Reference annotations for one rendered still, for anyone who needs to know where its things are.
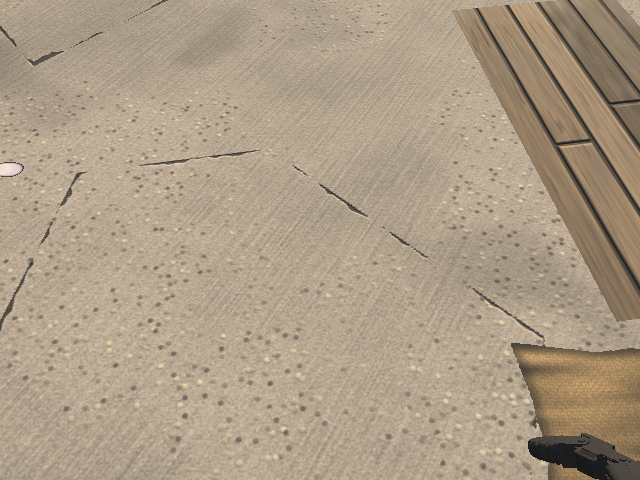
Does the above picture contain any robot right hand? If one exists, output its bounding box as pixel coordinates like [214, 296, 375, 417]
[528, 433, 640, 480]

